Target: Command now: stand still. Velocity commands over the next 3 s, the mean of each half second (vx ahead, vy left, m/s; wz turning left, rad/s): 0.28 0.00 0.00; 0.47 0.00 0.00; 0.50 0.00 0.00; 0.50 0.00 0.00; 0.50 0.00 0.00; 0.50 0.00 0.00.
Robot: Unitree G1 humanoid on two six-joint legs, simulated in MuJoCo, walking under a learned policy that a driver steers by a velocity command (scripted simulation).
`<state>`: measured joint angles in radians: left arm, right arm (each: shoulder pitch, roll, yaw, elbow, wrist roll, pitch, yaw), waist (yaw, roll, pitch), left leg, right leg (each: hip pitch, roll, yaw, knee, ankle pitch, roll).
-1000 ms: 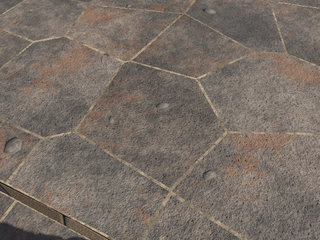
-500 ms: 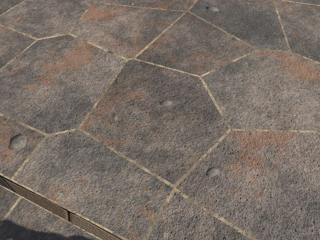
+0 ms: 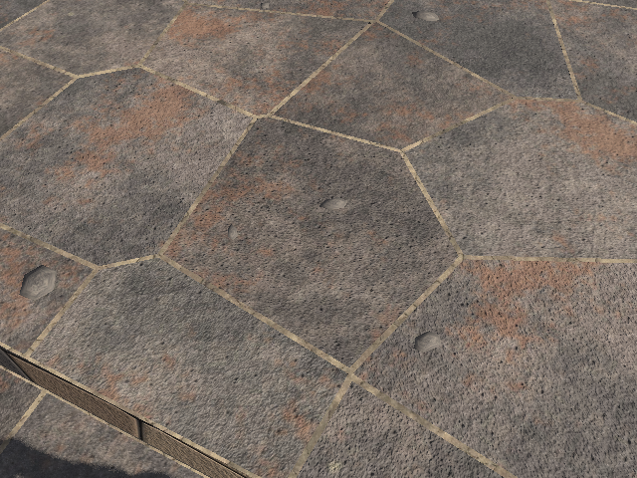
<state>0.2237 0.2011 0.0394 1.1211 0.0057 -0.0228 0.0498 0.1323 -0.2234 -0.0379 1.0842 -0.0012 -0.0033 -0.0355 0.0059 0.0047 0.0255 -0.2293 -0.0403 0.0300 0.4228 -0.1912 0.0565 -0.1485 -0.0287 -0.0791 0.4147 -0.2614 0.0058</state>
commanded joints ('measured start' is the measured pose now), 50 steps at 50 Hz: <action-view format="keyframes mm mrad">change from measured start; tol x64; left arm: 1 43 100 17 -19 0 -6 4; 50 26 26 -19 -297 10 -56 -80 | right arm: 1 -2 -108 -17 -37 0 -8 -3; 50 207 39 20 -206 25 -114 80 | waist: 1 0 -4 -21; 50 68 14 -125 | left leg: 1 51 93 -100 -70 132 38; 37 -3 259 -179 -307 -165 127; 45 277 283 30 186 1602 95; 47 -233 -49 -33 977 44 6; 50 -493 0 -218 1302 -1 62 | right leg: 1 -53 -46 50 -73 63 -20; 20 154 -254 299 -161 261 -205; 36 -1271 -38 33 1703 -272 -120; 44 -324 103 -150 806 -176 -177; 50 -136 -293 834 -98 -276 -258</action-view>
